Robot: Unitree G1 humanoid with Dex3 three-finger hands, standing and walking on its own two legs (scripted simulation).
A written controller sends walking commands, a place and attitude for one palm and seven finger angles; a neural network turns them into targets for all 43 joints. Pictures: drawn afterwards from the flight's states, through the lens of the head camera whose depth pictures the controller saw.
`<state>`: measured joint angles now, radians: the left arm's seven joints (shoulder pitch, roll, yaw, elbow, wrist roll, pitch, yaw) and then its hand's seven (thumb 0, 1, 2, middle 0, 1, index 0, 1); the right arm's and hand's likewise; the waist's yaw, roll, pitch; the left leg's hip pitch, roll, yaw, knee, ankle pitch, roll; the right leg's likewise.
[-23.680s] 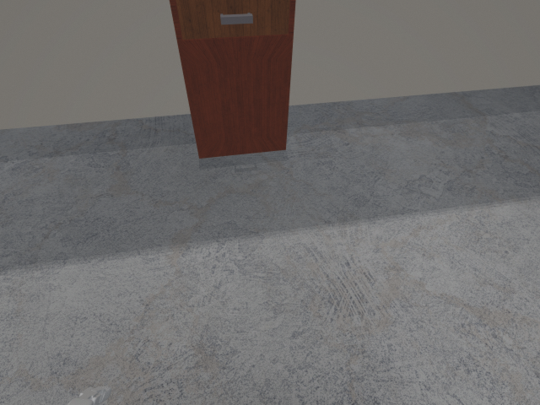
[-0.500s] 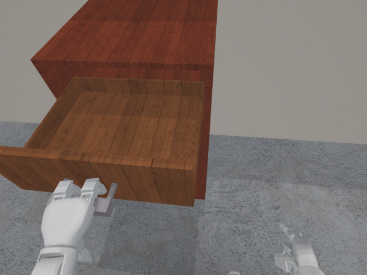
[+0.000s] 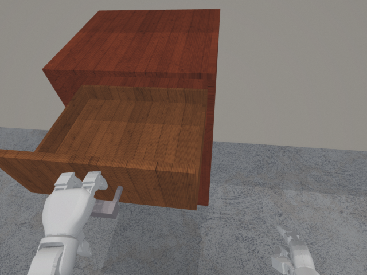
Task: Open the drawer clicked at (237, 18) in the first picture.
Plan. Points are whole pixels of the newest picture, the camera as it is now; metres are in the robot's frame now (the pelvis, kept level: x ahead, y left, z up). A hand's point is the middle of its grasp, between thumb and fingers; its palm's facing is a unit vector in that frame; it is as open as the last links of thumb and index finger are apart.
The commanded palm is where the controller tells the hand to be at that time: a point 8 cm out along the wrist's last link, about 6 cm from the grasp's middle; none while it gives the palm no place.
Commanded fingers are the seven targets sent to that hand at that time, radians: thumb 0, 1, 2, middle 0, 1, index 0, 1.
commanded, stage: lift the hand off the handle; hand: left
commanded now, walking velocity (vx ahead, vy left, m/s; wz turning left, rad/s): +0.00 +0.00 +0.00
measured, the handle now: (92, 197) +0.26 +0.25 +0.01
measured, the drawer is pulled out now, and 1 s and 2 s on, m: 0.30 0.30 0.30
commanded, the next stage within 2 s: draw the hand back to the body in 1.00 s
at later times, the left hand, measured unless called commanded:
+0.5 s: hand (67, 198) +0.22 +0.25 +0.10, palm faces +0.08 -0.05 -1.00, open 13.4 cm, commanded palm +0.20 +0.24 +0.16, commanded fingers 0.00 -0.50 0.30 -0.30 -1.20 -0.30 -1.20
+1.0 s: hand (50, 175) +0.23 +0.25 +0.17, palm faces +0.14 -0.05 -0.99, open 13.8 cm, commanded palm +0.19 +0.24 +0.21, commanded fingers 0.00 -0.50 0.30 -0.30 -1.20 -0.30 -1.20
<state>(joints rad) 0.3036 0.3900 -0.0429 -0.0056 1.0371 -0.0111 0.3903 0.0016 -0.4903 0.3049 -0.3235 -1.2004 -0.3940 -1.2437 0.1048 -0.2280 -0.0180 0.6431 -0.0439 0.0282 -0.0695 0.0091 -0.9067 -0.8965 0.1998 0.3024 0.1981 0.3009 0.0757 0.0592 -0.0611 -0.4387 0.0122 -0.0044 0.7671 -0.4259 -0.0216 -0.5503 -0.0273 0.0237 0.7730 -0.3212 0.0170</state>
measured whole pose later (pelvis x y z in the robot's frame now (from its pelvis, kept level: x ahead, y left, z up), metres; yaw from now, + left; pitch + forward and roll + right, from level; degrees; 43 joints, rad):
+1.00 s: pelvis +0.01 +0.00 +0.03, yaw +0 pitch -3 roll +0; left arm 0.26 0.54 0.04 -0.37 0.85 0.08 0.02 0.00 -0.49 0.30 -0.32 -1.20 -0.32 -1.20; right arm 0.07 -0.26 0.04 0.63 0.00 0.09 -0.03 0.01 -0.91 -0.90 0.20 0.30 0.20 0.30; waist 0.11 0.12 0.01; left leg -0.10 0.01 -0.01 0.43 -0.28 -0.02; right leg -0.21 -0.03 0.01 0.45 -0.19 0.02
